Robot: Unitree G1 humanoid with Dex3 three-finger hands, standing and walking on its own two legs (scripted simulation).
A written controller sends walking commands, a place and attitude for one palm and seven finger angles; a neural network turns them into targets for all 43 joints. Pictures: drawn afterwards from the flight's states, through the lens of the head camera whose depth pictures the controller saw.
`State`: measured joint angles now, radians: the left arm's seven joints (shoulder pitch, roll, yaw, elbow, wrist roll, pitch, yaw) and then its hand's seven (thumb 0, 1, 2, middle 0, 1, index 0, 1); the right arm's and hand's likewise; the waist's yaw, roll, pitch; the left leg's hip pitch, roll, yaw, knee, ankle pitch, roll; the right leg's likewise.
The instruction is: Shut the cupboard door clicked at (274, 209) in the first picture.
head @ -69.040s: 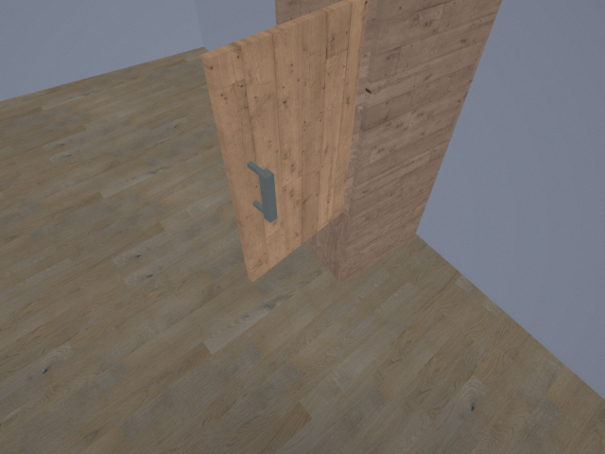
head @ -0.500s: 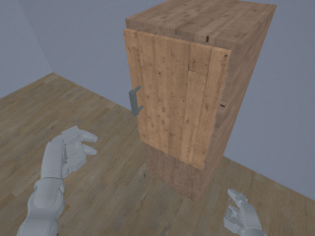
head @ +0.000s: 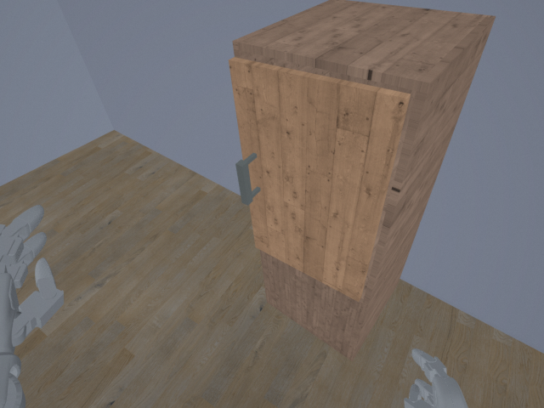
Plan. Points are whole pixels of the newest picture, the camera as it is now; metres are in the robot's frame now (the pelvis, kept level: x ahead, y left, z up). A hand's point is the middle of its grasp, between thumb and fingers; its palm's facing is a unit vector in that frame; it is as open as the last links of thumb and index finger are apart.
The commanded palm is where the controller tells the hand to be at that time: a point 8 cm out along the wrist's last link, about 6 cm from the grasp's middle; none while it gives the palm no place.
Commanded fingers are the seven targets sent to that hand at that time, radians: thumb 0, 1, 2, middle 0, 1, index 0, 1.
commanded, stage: draw the hand back to the body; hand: left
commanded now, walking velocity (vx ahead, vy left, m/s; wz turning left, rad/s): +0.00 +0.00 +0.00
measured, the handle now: (249, 178) +0.63 +0.15 -0.03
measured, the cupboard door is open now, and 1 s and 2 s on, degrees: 3 3 3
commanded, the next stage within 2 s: step back with the hand held close in 0.20 s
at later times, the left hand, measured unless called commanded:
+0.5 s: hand (61, 293) +0.19 +0.28 +0.15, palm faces +0.42 -0.79 -0.45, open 7.5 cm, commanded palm +0.13 +0.31 +0.17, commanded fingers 0.00 0.90 0.90 -0.20 -0.30 -0.20 -0.30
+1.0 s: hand (1, 346) +0.12 +0.30 +0.15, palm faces +0.44 -0.76 -0.48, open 7.5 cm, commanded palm +0.07 +0.33 +0.17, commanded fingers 0.00 0.90 0.90 -0.20 -0.30 -0.20 -0.30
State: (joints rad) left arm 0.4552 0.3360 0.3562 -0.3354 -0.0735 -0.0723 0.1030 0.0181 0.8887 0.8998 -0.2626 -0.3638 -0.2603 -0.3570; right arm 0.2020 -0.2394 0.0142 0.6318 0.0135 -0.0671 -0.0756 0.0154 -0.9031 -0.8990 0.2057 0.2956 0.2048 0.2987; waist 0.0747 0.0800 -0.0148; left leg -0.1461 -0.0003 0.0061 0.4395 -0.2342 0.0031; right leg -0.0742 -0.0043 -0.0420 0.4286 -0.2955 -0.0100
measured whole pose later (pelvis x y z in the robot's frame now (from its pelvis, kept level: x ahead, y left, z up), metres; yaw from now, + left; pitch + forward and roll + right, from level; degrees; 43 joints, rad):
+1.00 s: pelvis -0.08 +0.03 -0.01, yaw +0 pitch +0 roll -2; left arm 0.54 0.41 0.43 -0.45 -0.04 -0.20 0.14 0.02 0.88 0.90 -0.21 -0.31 -0.21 -0.30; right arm 0.22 -0.22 0.01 0.55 0.01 -0.02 -0.09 0.01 -0.90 -0.90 0.21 0.30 0.21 0.30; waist 0.00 0.03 0.00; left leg -0.41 -0.01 0.02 0.58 -0.18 0.05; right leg -0.33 -0.01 -0.03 0.56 -0.23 0.03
